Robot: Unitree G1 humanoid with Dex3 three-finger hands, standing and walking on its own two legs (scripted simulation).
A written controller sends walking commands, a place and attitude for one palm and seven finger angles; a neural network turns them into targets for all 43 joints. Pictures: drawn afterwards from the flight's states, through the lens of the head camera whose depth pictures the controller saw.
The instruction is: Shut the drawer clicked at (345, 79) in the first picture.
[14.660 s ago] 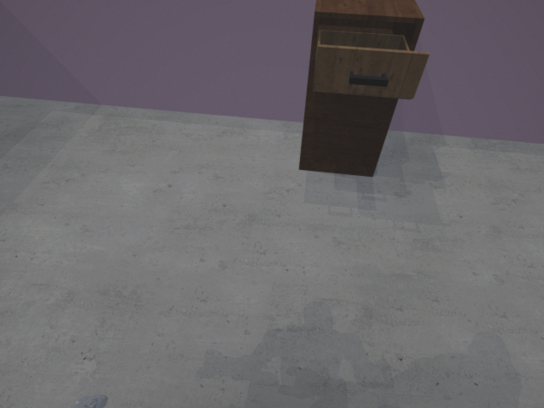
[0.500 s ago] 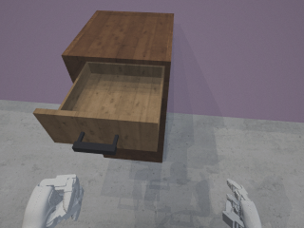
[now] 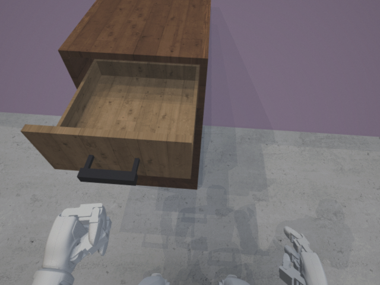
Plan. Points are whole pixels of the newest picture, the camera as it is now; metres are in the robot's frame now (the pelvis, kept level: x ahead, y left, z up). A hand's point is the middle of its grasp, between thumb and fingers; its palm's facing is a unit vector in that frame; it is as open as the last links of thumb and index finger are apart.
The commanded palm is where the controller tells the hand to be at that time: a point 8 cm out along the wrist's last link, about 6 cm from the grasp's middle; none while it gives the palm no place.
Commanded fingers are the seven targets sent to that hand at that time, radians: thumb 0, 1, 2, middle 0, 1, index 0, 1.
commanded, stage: bring the fist close to the handle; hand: left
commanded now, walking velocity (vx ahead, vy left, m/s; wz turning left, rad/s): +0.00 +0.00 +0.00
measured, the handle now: (110, 168) +0.37 +0.20 +0.01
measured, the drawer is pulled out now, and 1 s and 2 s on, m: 0.27 0.27 0.20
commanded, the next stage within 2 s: push the drawer shut in 0.88 s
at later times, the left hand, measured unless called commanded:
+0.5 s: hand (118, 218) +0.25 +0.16 +0.00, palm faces -0.07 -1.00 -0.04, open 3.3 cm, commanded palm +0.23 +0.22 +0.01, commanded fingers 0.00 0.90 0.90 -1.40 -1.60 -1.40 -1.60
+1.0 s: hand (122, 219) +0.25 +0.15 +0.00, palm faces -0.06 -1.00 -0.05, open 3.3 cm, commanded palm +0.24 +0.21 +0.01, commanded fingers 0.00 0.90 0.90 -1.40 -1.60 -1.40 -1.60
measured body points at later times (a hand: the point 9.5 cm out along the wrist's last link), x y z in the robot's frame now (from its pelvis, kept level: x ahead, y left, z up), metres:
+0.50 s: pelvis -0.01 +0.00 -0.03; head +0.08 +0.01 +0.41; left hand +0.25 +0.21 +0.01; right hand +0.16 -0.24 -0.12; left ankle +0.00 +0.11 -0.67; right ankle +0.01 -0.10 -0.67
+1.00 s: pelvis -0.01 +0.01 -0.03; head +0.08 +0.01 +0.41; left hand +0.25 +0.21 +0.01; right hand +0.17 -0.23 -0.12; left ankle +0.00 +0.11 -0.67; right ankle +0.01 -0.10 -0.67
